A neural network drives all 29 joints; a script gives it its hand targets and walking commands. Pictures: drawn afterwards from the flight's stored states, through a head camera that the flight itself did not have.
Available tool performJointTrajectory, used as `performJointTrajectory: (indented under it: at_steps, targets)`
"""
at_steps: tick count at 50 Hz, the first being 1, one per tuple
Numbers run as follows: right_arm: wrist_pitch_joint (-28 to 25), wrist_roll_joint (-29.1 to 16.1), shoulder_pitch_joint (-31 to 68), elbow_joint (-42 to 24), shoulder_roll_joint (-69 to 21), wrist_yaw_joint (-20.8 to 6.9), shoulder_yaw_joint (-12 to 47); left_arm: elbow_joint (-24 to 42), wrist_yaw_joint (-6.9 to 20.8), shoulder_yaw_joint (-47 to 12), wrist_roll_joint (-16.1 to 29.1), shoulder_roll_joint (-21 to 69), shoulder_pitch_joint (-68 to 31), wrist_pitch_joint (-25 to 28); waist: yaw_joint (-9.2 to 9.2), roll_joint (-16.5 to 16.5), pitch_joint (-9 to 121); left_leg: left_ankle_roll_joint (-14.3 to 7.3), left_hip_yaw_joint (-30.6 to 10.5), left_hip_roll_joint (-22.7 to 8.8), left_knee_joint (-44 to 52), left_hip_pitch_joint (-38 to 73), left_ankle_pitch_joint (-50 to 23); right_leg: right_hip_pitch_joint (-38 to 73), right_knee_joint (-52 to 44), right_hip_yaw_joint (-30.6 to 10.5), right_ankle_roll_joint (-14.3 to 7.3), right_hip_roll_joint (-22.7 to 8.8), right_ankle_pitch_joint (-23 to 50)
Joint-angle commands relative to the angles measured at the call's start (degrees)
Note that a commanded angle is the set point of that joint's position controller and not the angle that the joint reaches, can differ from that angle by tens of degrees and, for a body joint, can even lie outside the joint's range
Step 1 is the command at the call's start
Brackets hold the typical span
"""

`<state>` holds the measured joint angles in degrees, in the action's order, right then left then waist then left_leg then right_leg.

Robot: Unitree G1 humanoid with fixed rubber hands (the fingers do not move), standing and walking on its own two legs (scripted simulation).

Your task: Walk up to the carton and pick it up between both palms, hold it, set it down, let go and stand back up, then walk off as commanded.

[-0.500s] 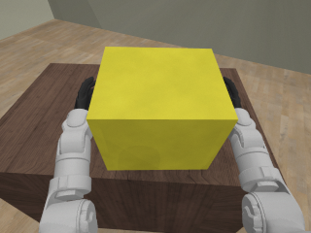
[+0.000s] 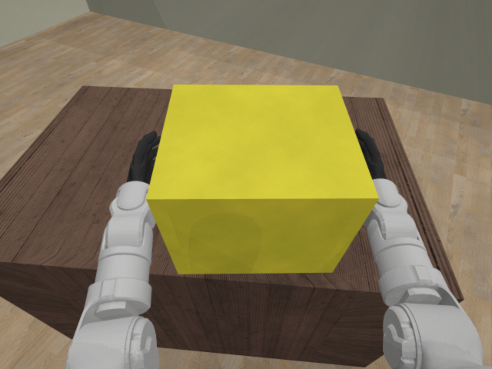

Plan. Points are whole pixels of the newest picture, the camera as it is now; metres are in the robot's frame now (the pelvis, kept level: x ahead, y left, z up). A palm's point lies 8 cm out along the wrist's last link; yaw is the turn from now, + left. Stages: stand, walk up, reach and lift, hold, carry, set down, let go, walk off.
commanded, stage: set down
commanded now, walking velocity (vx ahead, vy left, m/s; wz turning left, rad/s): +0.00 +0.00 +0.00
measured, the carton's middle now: (256, 182) +0.41 -0.01 +0.08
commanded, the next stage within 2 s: none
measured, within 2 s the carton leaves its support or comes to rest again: rests again in 1.68 s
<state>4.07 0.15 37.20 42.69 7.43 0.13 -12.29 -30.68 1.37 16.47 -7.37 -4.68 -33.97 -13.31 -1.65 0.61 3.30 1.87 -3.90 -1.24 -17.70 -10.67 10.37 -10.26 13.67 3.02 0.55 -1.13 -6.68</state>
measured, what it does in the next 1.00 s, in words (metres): stands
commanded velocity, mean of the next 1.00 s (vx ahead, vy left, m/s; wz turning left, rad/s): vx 0.00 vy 0.00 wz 0.00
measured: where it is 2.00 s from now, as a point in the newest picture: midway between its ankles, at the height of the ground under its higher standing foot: outside the picture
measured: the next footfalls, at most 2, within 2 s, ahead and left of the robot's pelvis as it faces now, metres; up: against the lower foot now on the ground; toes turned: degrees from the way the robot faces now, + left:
none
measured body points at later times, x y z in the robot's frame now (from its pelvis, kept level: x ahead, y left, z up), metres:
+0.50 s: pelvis +0.01 +0.00 +0.00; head +0.03 +0.00 +0.45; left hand +0.42 +0.18 +0.08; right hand +0.41 -0.20 +0.09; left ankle -0.02 +0.14 -0.75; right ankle +0.00 -0.13 -0.75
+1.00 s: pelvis +0.01 +0.00 +0.00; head +0.04 +0.00 +0.45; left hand +0.42 +0.18 +0.07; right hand +0.41 -0.20 +0.07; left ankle -0.02 +0.14 -0.75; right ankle +0.00 -0.13 -0.75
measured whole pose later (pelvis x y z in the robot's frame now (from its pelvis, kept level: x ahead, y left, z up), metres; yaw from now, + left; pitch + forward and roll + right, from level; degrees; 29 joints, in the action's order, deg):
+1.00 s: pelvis +0.01 +0.00 +0.00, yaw +0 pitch +5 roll -1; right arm -5.3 7.0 36.7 50.6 6.4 -1.9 -18.4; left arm -47.0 -0.3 16.4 -7.4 -4.4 -35.5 1.3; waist -1.1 0.6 2.3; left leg 1.9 -3.9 -1.3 -17.2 -10.7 11.1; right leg -10.5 13.7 3.0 0.6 -1.1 -7.7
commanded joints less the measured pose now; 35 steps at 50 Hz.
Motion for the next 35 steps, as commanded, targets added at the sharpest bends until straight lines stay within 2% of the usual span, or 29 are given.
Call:
performJointTrajectory:
  at_steps: [1,6,16,19,25,28,35]
  targets:
    - [-8.4,3.6,37.4,-8.3,-25.7,-9.2,12.7,2.4,5.1,-19.3,2.8,30.4,-38.0,5.9,1.61,-1.8,26.1,3.1,6.5,1.9,1.1,6.8,-19.8,15.5,2.5,2.4,1.0,3.9,13.8]
    - [-10.2,5.4,38.1,-5.7,-26.8,-10.0,11.3,0.4,3.8,-19.7,3.4,30.9,-41.4,9.2,1.88,-1.7,27.5,3.0,6.7,1.6,1.3,5.5,-18.7,14.8,2.8,2.4,0.9,3.7,13.2]
    - [-11.7,7.8,37.4,-1.6,-26.2,-10.9,8.4,-5.2,3.1,-17.8,2.0,30.3,-41.9,12.1,1.87,-1.7,26.0,2.7,7.2,1.2,1.7,3.7,-18.2,12.9,2.7,2.4,0.8,3.3,12.2]
    - [-12.2,7.9,36.9,-1.5,-26.8,-10.8,8.9,-5.6,3.1,-17.3,1.6,29.9,-41.0,12.9,2.41,-1.8,27.0,2.6,7.4,1.2,1.2,3.2,-20.0,13.4,3.2,2.1,1.0,3.1,14.5]
    - [-13.6,7.6,35.2,-2.3,-27.1,-10.3,10.1,-5.7,3.3,-17.6,1.2,30.6,-38.4,14.4,2.3,-1.9,28.7,3.3,7.2,1.1,-0.6,4.0,-26.5,14.7,4.2,1.8,1.2,3.2,21.2]
    - [-13.8,8.0,33.4,-0.9,-26.6,-10.0,9.2,-6.6,3.5,-17.1,0.6,30.4,-37.1,14.7,1.61,-1.2,27.2,3.6,7.1,1.1,-0.7,4.4,-26.9,14.2,3.9,2.0,1.1,3.2,21.0]
    - [-14.4,8.4,31.9,-0.7,-26.8,-9.7,9.3,-7.7,4.0,-15.9,-0.2,30.0,-34.8,15.3,1.76,-1.8,26.2,3.4,7.4,1.2,-0.8,3.6,-27.1,14.5,4.2,1.9,1.3,3.1,22.3]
